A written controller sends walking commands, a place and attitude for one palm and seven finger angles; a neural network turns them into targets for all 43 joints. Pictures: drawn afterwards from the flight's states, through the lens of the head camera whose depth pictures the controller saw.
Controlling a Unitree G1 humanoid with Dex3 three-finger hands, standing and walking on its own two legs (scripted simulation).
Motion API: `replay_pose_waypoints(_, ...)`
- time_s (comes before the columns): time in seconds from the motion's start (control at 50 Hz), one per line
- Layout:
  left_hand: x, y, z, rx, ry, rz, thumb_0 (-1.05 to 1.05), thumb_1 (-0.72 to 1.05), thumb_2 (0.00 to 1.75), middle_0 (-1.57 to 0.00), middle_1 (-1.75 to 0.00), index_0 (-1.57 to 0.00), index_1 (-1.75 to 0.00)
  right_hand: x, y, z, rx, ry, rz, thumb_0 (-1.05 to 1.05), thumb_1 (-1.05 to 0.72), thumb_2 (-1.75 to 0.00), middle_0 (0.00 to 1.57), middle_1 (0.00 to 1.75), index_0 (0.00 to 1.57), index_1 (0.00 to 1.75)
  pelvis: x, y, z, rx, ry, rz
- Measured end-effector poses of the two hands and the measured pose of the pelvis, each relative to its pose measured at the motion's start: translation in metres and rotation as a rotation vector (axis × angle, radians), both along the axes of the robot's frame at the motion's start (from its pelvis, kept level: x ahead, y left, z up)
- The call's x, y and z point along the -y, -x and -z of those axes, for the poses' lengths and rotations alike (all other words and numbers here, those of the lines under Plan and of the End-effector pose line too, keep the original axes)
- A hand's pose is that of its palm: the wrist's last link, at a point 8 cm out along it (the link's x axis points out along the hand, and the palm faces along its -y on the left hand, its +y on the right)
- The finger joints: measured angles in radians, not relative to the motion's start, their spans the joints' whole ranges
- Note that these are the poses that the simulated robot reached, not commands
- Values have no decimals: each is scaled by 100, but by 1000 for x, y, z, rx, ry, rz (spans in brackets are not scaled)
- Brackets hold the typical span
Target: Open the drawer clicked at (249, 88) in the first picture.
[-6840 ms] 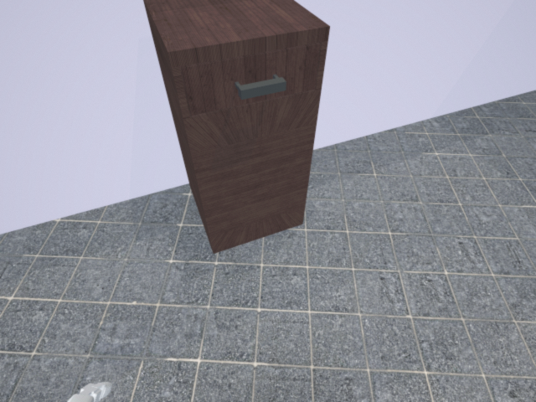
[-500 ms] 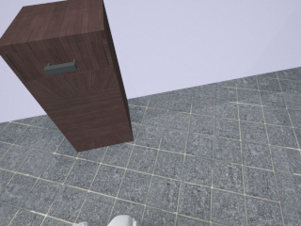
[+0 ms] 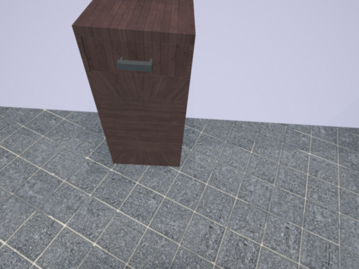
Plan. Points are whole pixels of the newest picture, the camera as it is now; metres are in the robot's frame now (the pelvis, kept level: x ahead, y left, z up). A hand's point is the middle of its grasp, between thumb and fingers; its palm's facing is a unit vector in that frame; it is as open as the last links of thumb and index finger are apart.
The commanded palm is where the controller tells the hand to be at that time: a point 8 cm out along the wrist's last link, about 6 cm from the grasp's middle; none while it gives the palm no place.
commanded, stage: take the last steps up to it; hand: left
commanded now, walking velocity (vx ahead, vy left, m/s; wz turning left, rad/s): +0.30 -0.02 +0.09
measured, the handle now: (135, 62) +0.81 +0.24 +0.01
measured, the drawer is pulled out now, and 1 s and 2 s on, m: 0.00 0.00 0.00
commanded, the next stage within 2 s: come to a stop and stand still in 1.04 s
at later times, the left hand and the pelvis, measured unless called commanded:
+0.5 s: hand out of the picture -0.01 +0.10 -0.16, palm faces +0.14 -0.97 -0.20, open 7.3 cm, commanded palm none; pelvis +0.07 -0.05 +0.00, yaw +4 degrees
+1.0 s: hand (114, 222) +0.26 +0.20 -0.18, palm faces +0.13 -0.97 -0.19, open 7.4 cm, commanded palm none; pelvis +0.25 +0.02 -0.01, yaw +2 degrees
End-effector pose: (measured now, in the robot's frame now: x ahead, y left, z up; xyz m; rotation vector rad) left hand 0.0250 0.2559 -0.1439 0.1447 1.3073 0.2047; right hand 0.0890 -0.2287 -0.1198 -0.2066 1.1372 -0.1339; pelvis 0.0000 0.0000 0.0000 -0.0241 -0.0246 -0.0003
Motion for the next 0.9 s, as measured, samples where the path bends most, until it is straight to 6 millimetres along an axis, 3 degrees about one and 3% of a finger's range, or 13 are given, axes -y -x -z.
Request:
replay_pose_waypoints(0.12,20,-17,-7,39,9,43,1,91,90,-20,-30,-19,-30,14,44,13,-69,-18,62,-1,-92,-90,21,30,20,30,9,-2,0,-3,-18,-14)
replay_pose_waypoints(0.24,53,-35,-9,100,-2,58,1,91,90,-20,-30,-20,-30,38,96,40,-232,-56,110,0,-92,-90,20,30,20,30,33,-12,10,-4,-50,-28)
replay_pose_waypoints(0.3,68,-24,-10,100,-9,8,1,91,90,-20,-30,-20,-30,47,106,45,-312,-72,96,0,-91,-90,20,30,20,30,43,-20,9,7,-41,-50)
replay_pose_waypoints(0.34,74,-10,-14,66,-14,-30,1,92,90,-20,-30,-20,-30,52,100,41,-331,-82,87,0,-91,-90,20,30,20,30,48,-29,4,8,-51,-48)
replay_pose_waypoints(0.42,88,22,-17,-66,3,-68,1,92,90,-20,-30,-20,-30,58,70,35,-298,-89,88,0,-91,-90,20,30,20,30,52,-48,-3,8,-58,-51)
replay_pose_waypoints(0.52,107,48,-18,-198,48,-132,1,92,90,-20,-30,-20,-30,54,16,35,-268,-89,46,0,-91,-90,20,30,20,30,48,-75,-2,-1,-48,-78)
replay_pose_waypoints(0.6,117,54,-17,-275,87,-187,1,91,90,-20,-30,-20,-30,38,-44,37,-234,-88,-12,0,-91,-90,20,30,20,30,38,-102,2,-14,-39,-89)
replay_pose_waypoints(0.68,117,47,-13,-347,126,-232,1,91,90,-20,-30,-20,-30,10,-122,39,-159,-88,-86,0,-91,-90,20,30,19,30,22,-133,9,-30,-29,-93)
replay_pose_waypoints(0.78,94,15,6,-415,165,-241,1,91,90,-20,-30,-20,-30,-30,-216,42,3,-70,-136,0,-91,-90,20,30,20,30,-6,-178,27,-34,-26,-85)
replay_pose_waypoints(0.84,67,-34,13,-362,143,-203,1,91,90,-20,-30,-20,-30,-43,-239,34,50,-73,-108,0,-91,-90,20,30,20,30,-16,-199,24,-17,-38,-61)
replay_pose_waypoints(0.9,37,-103,14,-239,102,-147,1,91,90,-20,-30,-20,-30,-46,-242,25,51,-73,-55,-1,-92,-90,20,30,20,30,-20,-220,14,-7,-44,-49)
